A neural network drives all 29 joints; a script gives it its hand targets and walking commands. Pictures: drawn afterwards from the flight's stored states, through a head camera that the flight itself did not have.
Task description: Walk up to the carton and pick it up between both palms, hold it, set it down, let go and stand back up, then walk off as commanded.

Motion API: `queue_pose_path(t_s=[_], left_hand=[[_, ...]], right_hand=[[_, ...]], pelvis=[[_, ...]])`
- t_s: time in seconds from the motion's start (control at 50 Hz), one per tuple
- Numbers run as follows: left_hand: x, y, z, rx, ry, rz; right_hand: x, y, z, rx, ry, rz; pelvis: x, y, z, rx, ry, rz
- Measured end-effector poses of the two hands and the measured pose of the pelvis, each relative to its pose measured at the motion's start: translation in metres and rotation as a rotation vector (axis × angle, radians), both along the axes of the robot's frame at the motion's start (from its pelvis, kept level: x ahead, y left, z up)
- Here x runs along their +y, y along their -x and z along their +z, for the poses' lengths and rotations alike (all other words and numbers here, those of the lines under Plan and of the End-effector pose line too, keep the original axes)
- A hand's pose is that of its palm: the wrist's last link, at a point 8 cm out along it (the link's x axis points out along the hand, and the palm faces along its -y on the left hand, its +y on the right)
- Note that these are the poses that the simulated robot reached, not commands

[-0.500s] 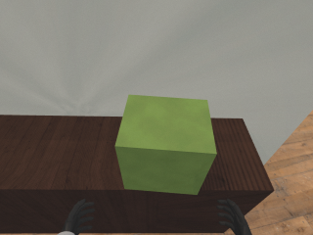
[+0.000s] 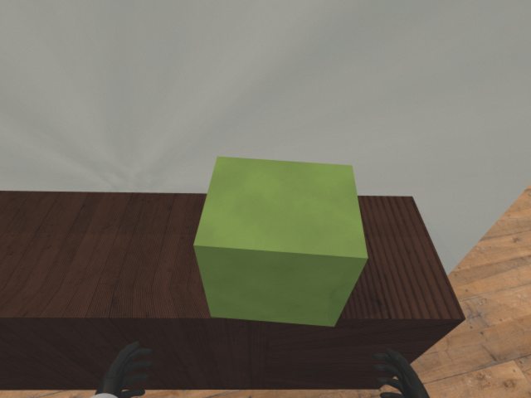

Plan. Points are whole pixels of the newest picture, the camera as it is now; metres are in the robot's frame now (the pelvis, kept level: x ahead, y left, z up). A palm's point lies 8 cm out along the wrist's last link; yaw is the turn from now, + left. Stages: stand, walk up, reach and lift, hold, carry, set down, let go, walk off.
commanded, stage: stand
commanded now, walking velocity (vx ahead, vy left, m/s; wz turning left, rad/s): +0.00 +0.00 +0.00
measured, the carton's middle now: (278, 244) +0.40 -0.02 -0.03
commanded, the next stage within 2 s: walk off in 0.82 s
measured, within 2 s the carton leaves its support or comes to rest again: neither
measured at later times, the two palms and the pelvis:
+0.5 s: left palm (78, 390) +0.16 +0.29 -0.07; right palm out of the picture +0.11 -0.27 -0.09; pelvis +0.01 +0.00 +0.00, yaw +0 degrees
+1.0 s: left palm out of the picture +0.14 +0.29 -0.08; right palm out of the picture +0.11 -0.27 -0.09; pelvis +0.00 +0.00 +0.00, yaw +0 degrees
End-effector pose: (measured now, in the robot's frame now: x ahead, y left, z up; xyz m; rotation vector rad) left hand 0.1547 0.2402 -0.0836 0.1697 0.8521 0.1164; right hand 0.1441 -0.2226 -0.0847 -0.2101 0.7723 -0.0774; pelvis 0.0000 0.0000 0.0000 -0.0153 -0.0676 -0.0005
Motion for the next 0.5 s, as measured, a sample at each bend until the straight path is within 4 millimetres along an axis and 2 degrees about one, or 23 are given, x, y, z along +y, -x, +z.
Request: queue_pose_path(t_s=[0.12,0.2,0.5], left_hand=[[0.032,-0.002,0.012,-0.029,-0.096,-0.012],[0.043,-0.005,0.017,-0.035,-0.126,-0.02],[0.045,-0.006,0.011,-0.001,-0.125,-0.035]], right_hand=[[-0.03,0.021,-0.006,0.114,0.077,-0.011],[-0.042,0.032,-0.008,0.163,0.108,-0.017],[-0.046,0.03,-0.009,0.193,0.121,-0.02]], pelvis=[[-0.001,0.0,0.0,0.006,-0.002,0.0],[-0.001,-0.001,0.0,0.012,-0.002,0.0],[0.001,-0.008,0.0,0.021,-0.001,0.001]])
